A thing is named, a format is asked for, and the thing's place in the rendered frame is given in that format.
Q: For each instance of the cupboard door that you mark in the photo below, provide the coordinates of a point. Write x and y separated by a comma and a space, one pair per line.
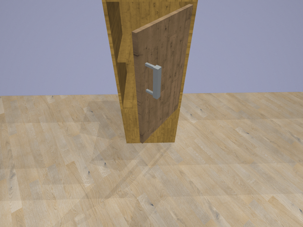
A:
161, 42

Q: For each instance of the handle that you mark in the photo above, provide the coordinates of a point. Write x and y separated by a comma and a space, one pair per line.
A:
156, 80

